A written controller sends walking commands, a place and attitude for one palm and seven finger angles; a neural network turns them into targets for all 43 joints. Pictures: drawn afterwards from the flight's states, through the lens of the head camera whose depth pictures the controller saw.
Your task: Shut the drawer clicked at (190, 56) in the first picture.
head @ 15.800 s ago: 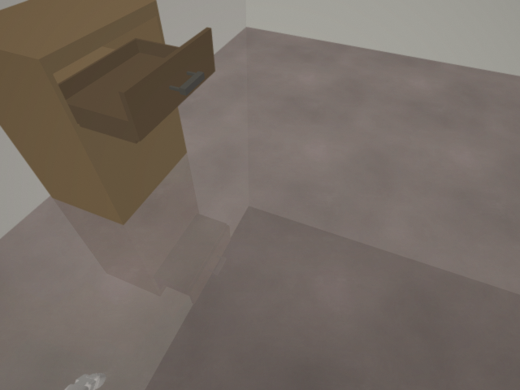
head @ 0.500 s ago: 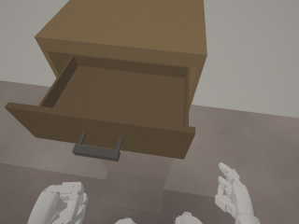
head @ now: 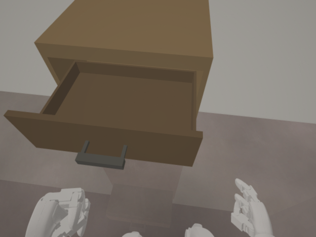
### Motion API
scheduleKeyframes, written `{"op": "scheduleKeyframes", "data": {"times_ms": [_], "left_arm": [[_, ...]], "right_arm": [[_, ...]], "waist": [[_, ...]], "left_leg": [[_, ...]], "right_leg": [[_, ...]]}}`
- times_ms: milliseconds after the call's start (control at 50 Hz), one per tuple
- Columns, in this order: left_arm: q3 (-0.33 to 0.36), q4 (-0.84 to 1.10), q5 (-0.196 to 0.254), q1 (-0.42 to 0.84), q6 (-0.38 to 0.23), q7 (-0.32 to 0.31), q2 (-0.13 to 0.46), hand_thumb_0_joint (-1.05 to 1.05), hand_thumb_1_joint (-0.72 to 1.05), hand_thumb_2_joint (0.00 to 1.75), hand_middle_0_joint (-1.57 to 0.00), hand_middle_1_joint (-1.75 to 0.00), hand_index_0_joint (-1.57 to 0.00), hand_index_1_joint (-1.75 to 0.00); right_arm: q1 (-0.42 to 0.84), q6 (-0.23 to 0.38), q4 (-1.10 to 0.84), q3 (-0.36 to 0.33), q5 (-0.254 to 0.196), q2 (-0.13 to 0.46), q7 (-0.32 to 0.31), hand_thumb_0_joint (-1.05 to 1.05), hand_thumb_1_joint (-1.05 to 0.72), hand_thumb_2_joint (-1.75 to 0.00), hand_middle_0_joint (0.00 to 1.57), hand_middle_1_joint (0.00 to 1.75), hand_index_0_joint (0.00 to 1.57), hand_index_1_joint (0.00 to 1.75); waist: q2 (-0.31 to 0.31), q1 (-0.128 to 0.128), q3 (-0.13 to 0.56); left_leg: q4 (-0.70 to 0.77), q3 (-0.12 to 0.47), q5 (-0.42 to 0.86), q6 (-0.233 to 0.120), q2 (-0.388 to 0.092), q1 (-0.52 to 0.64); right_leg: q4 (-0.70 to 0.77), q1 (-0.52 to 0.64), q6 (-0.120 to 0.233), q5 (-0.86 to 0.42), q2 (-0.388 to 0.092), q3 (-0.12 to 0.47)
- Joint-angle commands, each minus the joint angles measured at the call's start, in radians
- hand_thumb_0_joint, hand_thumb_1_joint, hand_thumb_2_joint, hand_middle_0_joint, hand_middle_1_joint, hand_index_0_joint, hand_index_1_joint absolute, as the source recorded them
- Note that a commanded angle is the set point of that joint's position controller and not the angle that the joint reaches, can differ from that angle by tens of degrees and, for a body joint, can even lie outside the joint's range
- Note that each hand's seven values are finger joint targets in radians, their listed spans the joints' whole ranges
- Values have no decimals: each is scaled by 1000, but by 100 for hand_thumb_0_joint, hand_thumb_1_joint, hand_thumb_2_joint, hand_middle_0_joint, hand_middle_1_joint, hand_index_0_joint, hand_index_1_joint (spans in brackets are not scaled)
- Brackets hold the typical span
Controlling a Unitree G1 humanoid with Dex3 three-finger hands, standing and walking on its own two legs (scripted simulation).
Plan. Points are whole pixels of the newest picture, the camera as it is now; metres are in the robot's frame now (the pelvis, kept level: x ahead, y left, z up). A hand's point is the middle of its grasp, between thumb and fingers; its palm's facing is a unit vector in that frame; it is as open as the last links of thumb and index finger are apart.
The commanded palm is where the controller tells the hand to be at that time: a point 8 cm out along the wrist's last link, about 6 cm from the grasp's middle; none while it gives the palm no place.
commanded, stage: bring the fist close to the handle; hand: left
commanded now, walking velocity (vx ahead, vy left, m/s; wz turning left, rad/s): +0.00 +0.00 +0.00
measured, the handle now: (103, 153) +0.34 +0.19 -0.03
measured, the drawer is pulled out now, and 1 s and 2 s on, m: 0.26 0.26 0.26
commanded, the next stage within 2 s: push the drawer shut in 1.44 s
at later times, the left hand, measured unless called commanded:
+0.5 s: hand (99, 204) +0.19 +0.15 +0.03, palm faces -0.07 -1.00 -0.04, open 3.3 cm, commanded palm +0.17 +0.21 +0.02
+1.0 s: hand (107, 194) +0.23 +0.15 -0.03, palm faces -0.08 -1.00 -0.04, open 3.3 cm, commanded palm +0.21 +0.21 -0.03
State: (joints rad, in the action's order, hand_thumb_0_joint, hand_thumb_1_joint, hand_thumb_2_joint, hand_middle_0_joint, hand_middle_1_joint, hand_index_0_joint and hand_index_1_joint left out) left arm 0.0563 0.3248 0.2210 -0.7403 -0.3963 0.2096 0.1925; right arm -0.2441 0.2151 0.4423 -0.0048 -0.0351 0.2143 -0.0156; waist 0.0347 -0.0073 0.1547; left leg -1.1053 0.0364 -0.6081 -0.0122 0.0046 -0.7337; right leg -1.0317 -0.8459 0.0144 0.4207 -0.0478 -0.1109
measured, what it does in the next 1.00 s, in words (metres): lowers itself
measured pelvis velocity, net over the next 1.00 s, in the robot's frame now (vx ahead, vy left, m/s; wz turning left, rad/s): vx -0.01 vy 0.00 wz -0.01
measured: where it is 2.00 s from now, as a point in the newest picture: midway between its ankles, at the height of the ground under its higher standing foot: outside the picture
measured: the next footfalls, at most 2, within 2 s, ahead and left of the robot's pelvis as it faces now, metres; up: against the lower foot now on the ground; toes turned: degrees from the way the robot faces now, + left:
none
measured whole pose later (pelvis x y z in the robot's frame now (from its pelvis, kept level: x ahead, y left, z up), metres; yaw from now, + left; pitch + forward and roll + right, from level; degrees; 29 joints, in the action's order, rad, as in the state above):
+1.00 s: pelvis -0.01 +0.00 -0.05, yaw -1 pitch +23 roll -2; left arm 0.08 -0.01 0.20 -0.35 -0.46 0.20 0.20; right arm -0.18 0.17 0.47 0.00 -0.01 0.24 -0.01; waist 0.01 0.03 0.18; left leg -1.35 0.03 -0.69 -0.01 0.00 -1.07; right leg -1.27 -1.20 0.03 0.48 -0.06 -0.10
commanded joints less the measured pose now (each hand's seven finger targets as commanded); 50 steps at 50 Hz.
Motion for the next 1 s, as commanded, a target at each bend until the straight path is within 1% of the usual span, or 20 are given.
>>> {"op": "scheduleKeyframes", "data": {"times_ms": [0,60,140,200,280,300,320,340,360,420,440,500,540,600,620,640,700,840,920,980], "left_arm": [[39,168,-4,-34,-44,15,91,0,90,90,-140,-160,-140,-160],[73,152,-3,1,-47,7,111,0,90,90,-140,-160,-140,-160],[54,117,6,78,-79,-5,78,0,90,90,-140,-160,-140,-160],[69,79,9,102,-99,2,90,0,90,90,-140,-160,-140,-160],[44,58,-3,94,-89,18,83,0,90,90,-140,-160,-140,-160],[39,52,0,98,-83,23,75,0,90,90,-140,-160,-140,-160],[68,36,-1,98,-79,22,99,0,90,90,-140,-160,-140,-160],[53,37,-1,113,-78,23,86,0,90,90,-140,-160,-140,-160],[71,25,1,111,-76,17,97,0,90,90,-140,-160,-140,-160],[79,6,1,113,-87,3,85,0,90,90,-140,-160,-140,-160],[67,10,2,130,-94,-1,73,0,90,90,-140,-160,-140,-160],[72,-30,-2,175,-117,-13,74,0,90,90,-140,-160,-140,-160],[76,-43,-5,229,-135,-10,89,0,90,90,-140,-160,-140,-160],[93,-61,-1,263,-150,10,105,0,90,90,-140,-160,-140,-160],[101,-63,1,248,-153,17,114,0,90,90,-140,-160,-140,-160],[66,-46,2,263,-152,26,91,0,90,90,-140,-160,-140,-160],[55,-35,8,285,-141,29,87,0,90,90,-140,-160,-140,-160],[78,-141,-10,348,-112,-6,91,0,90,90,-140,-160,-140,-160],[94,-128,-9,362,-128,-8,109,0,90,90,-140,-160,-140,-160],[68,-117,-12,424,-143,-5,103,0,90,90,-140,-160,-140,-160]], "right_arm": [[83,64,-178,-48,-14,121,-17,0,-90,-90,20,30,20,30],[75,60,-173,-46,-10,119,-25,0,-90,-90,20,30,20,30],[69,67,-161,-39,-2,119,-28,0,-90,-90,20,30,20,30],[63,73,-148,-44,-1,125,-29,0,-90,-90,20,30,20,30],[69,73,-144,-47,0,127,-21,0,-90,-90,20,30,20,30],[64,71,-143,-47,-1,126,-19,0,-90,-90,20,30,20,30],[67,66,-138,-52,-2,127,-21,0,-90,-90,20,30,20,30],[71,64,-139,-50,0,128,-21,0,-90,-90,20,30,20,30],[73,61,-138,-52,0,126,-22,0,-90,-90,20,30,20,30],[76,53,-137,-56,2,123,-21,0,-90,-90,20,30,20,30],[79,51,-138,-53,4,123,-19,0,-90,-90,20,30,20,30],[74,49,-127,-53,9,127,-19,0,-90,-90,20,30,20,30],[75,50,-120,-51,11,133,-20,0,-90,-90,20,30,20,30],[70,52,-111,-52,12,140,-22,0,-90,-90,20,30,20,30],[71,51,-111,-54,10,142,-21,0,-90,-90,20,30,20,30],[72,52,-118,-50,11,144,-19,0,-90,-90,20,30,20,30],[65,50,-113,-52,12,146,-16,0,-90,-90,20,30,20,30],[76,20,-111,-51,16,154,-8,0,-90,-90,20,30,20,30],[74,12,-117,-52,17,153,-2,0,-90,-90,20,30,20,30],[75,12,-111,-48,21,157,0,0,-90,-90,20,30,20,30]], "waist": [[-38,18,77],[-36,12,91],[-15,22,99],[-27,25,147],[14,21,197],[11,24,205],[-7,21,201],[-7,25,191],[-38,20,197],[-34,13,209],[-24,16,204],[-54,29,204],[-54,38,201],[-39,39,249],[-19,28,266],[7,34,279],[19,36,332],[-62,46,278],[-16,29,335],[7,44,347]], "left_leg": [[190,8,246,-2,9,-80],[181,8,240,0,11,-94],[152,9,229,2,14,-113],[125,6,267,3,13,-122],[113,4,333,3,11,-110],[109,2,339,3,12,-116],[105,2,343,4,10,-125],[103,1,337,4,11,-134],[98,3,337,3,11,-152],[87,0,348,6,10,-161],[82,-2,338,6,12,-174],[54,-2,313,4,10,-210],[33,-2,273,2,11,-242],[6,-5,276,0,10,-254],[10,-4,292,2,11,-247],[9,-4,308,1,11,-232],[-7,2,365,1,9,-214],[-39,1,291,0,11,-318],[-55,-6,312,1,13,-318],[-75,-2,320,-1,12,-322]], "right_leg": [[156,236,15,-17,20,61],[148,232,15,-5,20,64],[122,190,15,3,23,61],[98,200,15,-55,22,68],[68,212,19,-140,19,62],[66,214,17,-151,19,63],[64,214,17,-158,19,65],[61,211,16,-157,17,66],[58,220,17,-156,17,70],[33,203,17,-175,20,63],[29,196,18,-165,18,65],[13,162,17,-141,19,72],[9,135,16,-91,16,85],[-12,130,17,-98,15,96],[-21,134,20,-113,14,92],[-31,122,19,-131,14,84],[-57,120,19,-189,15,77],[-83,68,16,-127,16,78],[-102,79,21,-154,13,89],[-121,44,22,-157,14,88]]}}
